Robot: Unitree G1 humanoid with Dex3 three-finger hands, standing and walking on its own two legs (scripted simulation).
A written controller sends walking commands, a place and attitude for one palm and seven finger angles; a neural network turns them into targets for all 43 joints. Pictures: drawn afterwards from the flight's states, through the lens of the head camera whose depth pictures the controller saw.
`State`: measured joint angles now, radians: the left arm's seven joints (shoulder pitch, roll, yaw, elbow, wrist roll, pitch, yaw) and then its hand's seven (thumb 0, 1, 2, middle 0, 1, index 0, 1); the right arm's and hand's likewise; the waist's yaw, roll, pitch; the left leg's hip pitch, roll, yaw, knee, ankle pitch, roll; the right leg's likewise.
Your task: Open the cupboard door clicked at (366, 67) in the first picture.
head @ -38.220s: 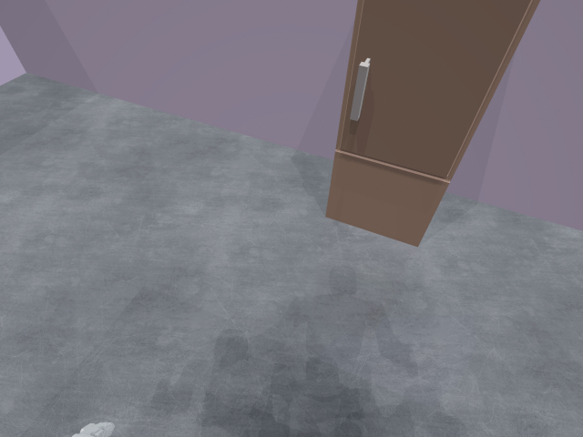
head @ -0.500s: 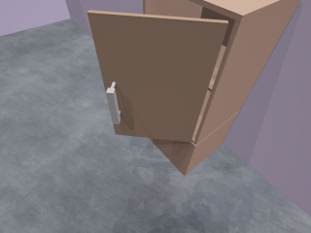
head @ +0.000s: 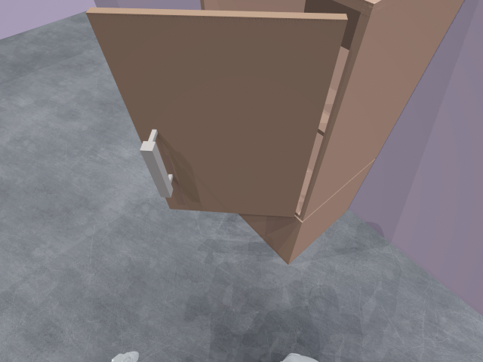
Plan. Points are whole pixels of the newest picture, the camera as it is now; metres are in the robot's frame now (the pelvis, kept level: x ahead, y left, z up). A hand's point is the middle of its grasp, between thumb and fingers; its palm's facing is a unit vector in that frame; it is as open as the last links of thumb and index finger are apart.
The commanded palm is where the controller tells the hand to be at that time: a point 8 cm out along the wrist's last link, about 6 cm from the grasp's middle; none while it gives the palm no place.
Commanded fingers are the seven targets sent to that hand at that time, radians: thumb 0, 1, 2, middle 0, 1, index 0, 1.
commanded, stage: come to a stop and stand still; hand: left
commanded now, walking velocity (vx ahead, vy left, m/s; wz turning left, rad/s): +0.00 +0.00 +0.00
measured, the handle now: (160, 164) +0.53 +0.22 -0.07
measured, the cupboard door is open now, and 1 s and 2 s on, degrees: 44 44 44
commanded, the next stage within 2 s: look again from close up in 0.56 s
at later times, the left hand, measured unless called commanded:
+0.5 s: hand out of the picture +0.01 +0.20 -0.15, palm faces -0.02 -0.97 -0.25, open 7.4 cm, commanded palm none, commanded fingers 0.00 0.90 0.90 -0.20 -0.30 -0.20 -0.30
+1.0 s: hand out of the picture +0.05 +0.19 -0.15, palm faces -0.01 -0.97 -0.23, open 7.3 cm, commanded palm none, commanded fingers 0.00 0.90 0.90 -0.20 -0.30 -0.20 -0.30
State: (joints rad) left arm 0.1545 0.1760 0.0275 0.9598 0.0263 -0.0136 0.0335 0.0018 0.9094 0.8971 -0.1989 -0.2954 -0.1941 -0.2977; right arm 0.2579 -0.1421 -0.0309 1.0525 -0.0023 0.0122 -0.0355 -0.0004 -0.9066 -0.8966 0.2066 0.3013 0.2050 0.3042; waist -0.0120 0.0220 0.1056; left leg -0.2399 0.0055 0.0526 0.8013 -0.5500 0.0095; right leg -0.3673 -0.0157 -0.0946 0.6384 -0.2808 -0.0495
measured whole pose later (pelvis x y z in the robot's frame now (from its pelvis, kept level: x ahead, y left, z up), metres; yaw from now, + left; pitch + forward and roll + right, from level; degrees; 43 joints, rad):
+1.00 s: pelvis +0.02 +0.01 +0.02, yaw -1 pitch +0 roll +1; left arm 0.21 0.16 -0.01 1.12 0.01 -0.02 0.03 0.01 0.92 0.90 -0.20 -0.30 -0.20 -0.30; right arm 0.28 -0.17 0.02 1.12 -0.01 -0.03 -0.03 0.00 -0.91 -0.90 0.20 0.30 0.20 0.30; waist 0.00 0.03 0.05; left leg -0.09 -0.01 0.06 0.40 -0.30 0.00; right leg -0.24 -0.02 -0.06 0.49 -0.24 -0.02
